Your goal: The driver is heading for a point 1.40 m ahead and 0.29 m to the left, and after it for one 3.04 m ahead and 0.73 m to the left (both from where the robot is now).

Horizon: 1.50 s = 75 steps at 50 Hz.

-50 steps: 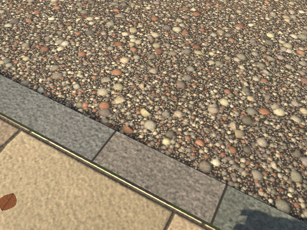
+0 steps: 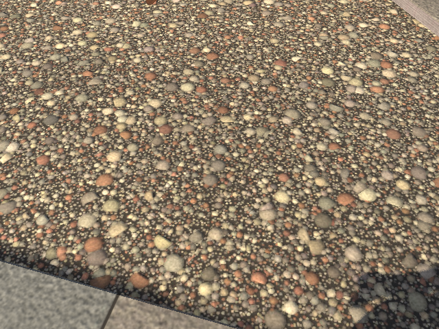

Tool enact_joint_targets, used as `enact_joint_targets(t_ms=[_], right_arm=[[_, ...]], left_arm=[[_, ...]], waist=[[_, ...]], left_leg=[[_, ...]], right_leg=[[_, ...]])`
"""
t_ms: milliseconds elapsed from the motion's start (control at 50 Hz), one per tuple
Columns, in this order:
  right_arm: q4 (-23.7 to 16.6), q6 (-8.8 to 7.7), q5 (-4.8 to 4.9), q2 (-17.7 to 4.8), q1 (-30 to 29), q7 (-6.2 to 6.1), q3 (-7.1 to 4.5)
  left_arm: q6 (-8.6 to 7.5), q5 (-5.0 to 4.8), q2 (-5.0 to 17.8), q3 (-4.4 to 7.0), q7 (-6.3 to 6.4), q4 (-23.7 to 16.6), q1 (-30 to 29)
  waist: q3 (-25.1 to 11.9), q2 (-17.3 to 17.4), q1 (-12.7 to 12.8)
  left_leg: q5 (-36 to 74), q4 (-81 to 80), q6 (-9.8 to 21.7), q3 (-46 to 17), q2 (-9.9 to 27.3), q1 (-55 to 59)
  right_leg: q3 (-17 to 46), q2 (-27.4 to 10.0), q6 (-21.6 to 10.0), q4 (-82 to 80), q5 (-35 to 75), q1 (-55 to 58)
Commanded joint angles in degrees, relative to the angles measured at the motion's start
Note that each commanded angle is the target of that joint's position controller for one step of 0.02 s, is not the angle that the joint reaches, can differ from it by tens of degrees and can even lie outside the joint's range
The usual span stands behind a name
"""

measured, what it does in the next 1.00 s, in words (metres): goes down: right foot, then left foot 0.08 m lower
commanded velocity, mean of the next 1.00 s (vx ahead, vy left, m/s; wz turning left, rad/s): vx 0.36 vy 0.00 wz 0.15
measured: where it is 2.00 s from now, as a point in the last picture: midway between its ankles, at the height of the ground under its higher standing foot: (229, 285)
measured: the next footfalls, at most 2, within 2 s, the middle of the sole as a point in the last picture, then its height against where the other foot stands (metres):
right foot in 0.32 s outside the picture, level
left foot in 0.92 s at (190, 280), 0.08 m lower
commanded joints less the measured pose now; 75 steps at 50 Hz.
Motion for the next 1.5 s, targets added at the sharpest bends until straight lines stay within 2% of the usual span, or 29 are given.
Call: enact_joint_targets(t_ms=[20, 60, 180, 280, 320, 340, 360, 380, 400, 420, 480, 540, 620, 740, 860, 900, 920, 940, 960, 980, 1020, 1080, 1260, 1380, 1400, 1420, 1440, 1460, 1500], right_arm=[[-4.7, -1.7, -1.09, -4.92, -4.58, -0.23, -1.22], [-3.93, -1.79, -2.34, -5.75, -2.32, 0.5, -1.57], [1.24, -1.08, -1.68, -7.29, 6.6, 3.77, -1.94], [3.97, 0.02, -1.75, -9.26, 7.59, 3.2, -2.68], [3.59, -0.17, -2.68, -10.91, 6.01, 2.82, -3.11], [3.63, -0.59, -3.26, -6.18, 12.16, 2.36, -1.74], [2.46, -1.33, -4.27, -2.06, 16.46, 3.36, 0.5], [1.92, -0.67, -1.81, -6.08, 5.58, 4.43, -1.26], [-0.18, -0.82, -0.4, -6.36, -1.08, 3.77, -1.85], [-0.03, -1.04, -1.39, -7.61, -2.66, 2.33, -2.09], [-0.52, 0.55, -3.71, -2.18, -3.23, 1.19, -0.11], [-1.13, 1.74, -2.05, -3.6, -5.21, 1.59, -0.56], [-1.58, 2.31, -2.24, -1.62, -6.64, 3.38, -0.44], [-2.74, 1.48, -1.39, -4.4, -15.97, 3.02, -1.56], [-2.82, 1.34, -1.7, -6.16, -20.41, 2.33, -2.11], [-0.38, -0.02, 0.0, -9.68, -11.89, 1.33, -3.92], [0.98, 1.05, 5.12, -13.09, -4.67, 1.33, -6.17], [1.84, 1.7, 4.06, -17.72, 3.23, 1.01, -6.78], [0.55, 2.31, 4.67, -15.46, 5.28, 1.02, -5.71], [-2.18, 3.88, 4.14, -14.02, 2.82, 0.3, -5.81], [-5.08, 6.63, 2.97, -11.53, -7.6, -1.75, -4.84], [-6.63, 6.57, 1.12, -13.28, -12.26, -2.5, -5.03], [-8.86, 9.09, 2.26, -13.59, -11.81, -5.13, -6.73], [-10.44, 9.87, 2.54, -11.12, -12.96, -4.85, -6.18], [-9.94, 9.87, 2.7, -9.19, -10.5, -4.79, -5.66], [-9.95, 9.7, 2.01, -5.43, -6.35, -4.64, -4.9], [-11.9, 8.14, 2.66, -8.6, -9.77, -4.39, -6.22], [-11.68, 7.29, 2.33, -12.5, -12.39, -4.23, -7.44], [-9.06, 8.39, 2.3, -11.9, -10.63, -4.45, -7.82]], left_arm=[[0.42, -0.6, 2.16, -0.07, -0.42, -3.53, -2.13], [0.63, -0.82, 2.19, -0.18, -0.88, -3.92, -5.41], [2.22, -1.1, 3.27, 0.0, -1.56, -6.88, -15.59], [1.78, -2.11, 5.64, 1.06, -0.39, -9.14, -21.21], [0.72, -3.26, 9.04, 2.61, 0.0, -6.79, -12.17], [0.28, -3.44, 11.61, 2.97, 0.17, -3.98, -1.22], [0.66, -3.41, 11.49, 3.06, 0.69, -1.51, 13.1], [0.49, -1.59, 8.84, 2.91, 1.31, 3.4, 23.69], [-0.54, -1.83, 11.02, 3.79, 1.66, 4.24, 18.7], [-0.73, -2.3, 8.78, 3.29, 2.12, 3.01, 10.43], [-0.76, -2.48, -0.01, 0.24, 2.27, 1.45, 0.73], [-2.36, -1.67, 3.53, 1.45, 1.88, 1.09, 0.02], [-2.39, -0.25, 5.36, 2.19, 0.58, 2.49, 4.19], [-1.59, -1.52, 4.38, 1.36, 2.25, 5.37, 9.29], [-0.22, -2.48, 4.6, 1.55, 3.04, 8.14, 13.5], [-0.12, -2.15, 6.77, 1.86, 2.79, 6.81, 10.02], [1.97, -7.25, 9.8, 3.98, 4.21, 5.56, 5.04], [1.94, -6.55, 2.33, 1.82, 4.1, 4.18, 11.62], [1.65, -7.33, 2.46, 0.32, 3.58, 2.18, 13.55], [1.53, -8.15, 6.33, 1.14, 3.43, -0.36, 7.03], [3.49, -7.53, 5.71, 1.22, 5.13, -3.08, -0.12], [6.83, -5.22, 6.64, 3.09, 6.72, -3.06, 2.23], [6.35, -4.65, 4.6, 3.29, 6.22, -9.07, -8.76], [4.59, -4.95, 4.16, 4.18, 4.22, -7.84, -3.74], [4.59, -4.58, 5.38, 4.8, 3.85, -7.38, -1.5], [4.86, -3.41, 10.03, 5.96, 3.79, -7.72, 0.15], [5.15, -2.25, 12.48, 6.97, 3.38, -7.96, -0.67], [4.65, -1.74, 11.17, 6.72, 3.59, -9.33, -1.19], [4.8, -3.5, 7.61, 5.62, 4.02, -9.99, -6.94]], waist=[[1.23, 3.76, 1.52], [1.19, 2.59, 0.4], [4.13, 4.71, -2.63], [4.71, 5.51, -2.02], [-1.0, 4.43, 3.07], [-14.97, -1.39, 3.04], [-27.57, -11.9, 7.8], [-19.59, -6.24, 13.49], [-5.1, -4.77, 10.76], [0.26, -2.34, 7.44], [-1.09, 0.33, -0.25], [0.59, -0.82, -0.67], [-0.72, -0.42, -0.74], [3.78, 0.09, 3.71], [6.94, 2.39, 6.57], [2.83, 4.61, 2.29], [1.5, 1.48, -3.05], [-10.98, 18.16, -2.72], [-27.17, 16.26, -4.94], [-29.55, 11.9, -6.92], [-17.06, 1.13, -2.95], [-3.8, 3.66, 2.04], [-6.3, 8.64, -0.29], [-6.79, 10.84, 1.87], [-6.88, 8.97, 2.33], [-8.64, -4.89, 0.06], [-4.97, -15.89, 1.06], [-3.84, -11.01, 2.54], [-1.45, -6.34, -0.09]], left_leg=[[4.5, -17.49, 12.04, -15.54, 16.26, 1.77], [12.95, -16.93, 12.4, -11.86, 15.37, 2.99], [19.15, -13.94, 10.84, -7.72, 15.01, 7.58], [29.6, -9.98, 7.74, -8.01, 17.65, 19.69], [47.42, 1.45, 3.29, -3.18, 13.2, 13.14], [35.72, 16.94, -0.73, -2.16, 8.68, 1.24], [-3.81, 36.23, -4.79, -3.07, -1.45, -19.43], [-19.67, 50.58, -2.51, -9.22, -2.26, -29.32], [-15.21, 54.79, -0.39, -11.77, 2.32, -34.98], [-10.35, 52.21, 0.29, -11.66, 6.36, -31.72], [-4.61, 43.84, -0.17, -10.75, 11.08, -20.38], [0.44, 36.14, -2.62, -7.65, 10.29, -21.58], [18.36, 28.2, -4.28, -4.69, 9.73, -17.97], [34.77, 8.96, -3.69, -6.65, 10.49, -26.79], [22.62, -0.4, -1.87, -3.24, 9.73, -23.06], [27.2, -2.41, 1.41, 0.03, 6.58, -6.59], [46.26, 4.2, 1.61, -1.26, 4.52, 7.64], [80.11, 14.35, 13.23, -17.62, 19.92, 36.08], [76.72, 12.05, 21.54, -32.78, 28.45, 48.09], [61.82, 8.46, 20.63, -31.86, 26.55, 44.92], [28.79, -0.16, 15.65, -30.16, 24.47, 22.56], [17.13, -7.55, 13.21, -22.84, 18.17, -9.06], [-2.31, -4.75, 8.78, -26.28, 12.68, -5.43], [-1.25, -0.08, 5.34, -27.38, 9.58, -7.18], [-4.79, 3.19, 2.91, -25.34, 7.02, -10.66], [-16.81, 18.83, -1.25, -17.47, -0.44, -19.38], [-24.29, 29.52, -4.48, -13.01, -5.52, -29.79], [-22.39, 39.16, -5.31, -16.89, -3.75, -30.19], [-15.17, 44.92, -6.59, -15.58, -2.77, -29.02]], right_leg=[[1.53, -4.02, 1.19, -5.29, 6.87, -8.74], [-0.09, -3.76, 2.43, -13.46, 15.79, -10.06], [-2.87, -0.17, 1.91, -30.86, 25.71, -5.72], [-5.2, 3.14, -1.42, -38.06, 16.96, -2.02], [-7.75, 6.41, -4.79, -35.82, 20.96, 19.13], [0.68, -0.56, -12.47, -29.52, 31.07, 45.31], [27.63, -15.67, -24.44, -39.82, 19.78, 70.01], [35.08, -15.24, -18.89, -47.78, 9.69, 66.55], [28.84, -14.29, -13.39, -50.31, 2.58, 52.45], [22.94, -13.19, -12.61, -52.43, 6.03, 38.94], [13.54, -10.3, -11.8, -57.93, 14.77, 22.73], [7.07, -7.73, -12.4, -60.27, 20.43, 18.17], [-2.69, -6.61, -10.73, -54.57, 46.42, 17.01], [-5.03, -6.57, -5.47, -46.47, 29.2, 28.7], [-3.37, -9.38, -3.61, -37.71, 24.31, 35.75], [-7.2, -5.65, -0.71, -29.32, 27.78, 31.54], [-11.27, 0.73, 2.09, -7.96, 21.88, 16.22], [-13.17, 7.94, 9.0, 20.11, -23.21, -8.38], [-1.56, 7.77, 10.1, 33.28, -30.64, -15.65], [2.33, 4.15, 9.34, 33.3, -26.34, -16.25], [1.27, 0.71, 8.65, 28.27, -14.88, -17.17], [0.82, 0.56, 8.12, 13.99, -3.66, -3.09], [3.79, 3.29, 10.26, -17.74, 6.08, -1.96], [0.01, 4.7, 6.86, -36.79, 7.2, 14.83], [1.07, 1.54, 5.27, -42.07, 9.18, 21.91], [13.93, -11.36, -0.13, -44.18, 16.71, 31.3], [27.38, -18.64, -9.87, -48.82, 18.08, 27.48], [29.49, -19.07, -12.08, -50.79, 12.1, 24.93], [18.81, -12.16, -7.24, -49.8, 10.69, 22.59]])
Velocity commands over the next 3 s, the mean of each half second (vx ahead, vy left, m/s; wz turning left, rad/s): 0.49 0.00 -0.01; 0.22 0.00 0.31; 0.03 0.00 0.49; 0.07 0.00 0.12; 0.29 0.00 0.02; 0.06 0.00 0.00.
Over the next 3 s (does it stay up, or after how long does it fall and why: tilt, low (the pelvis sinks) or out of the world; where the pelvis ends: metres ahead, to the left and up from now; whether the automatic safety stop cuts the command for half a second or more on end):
stays up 0.98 0.12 -0.10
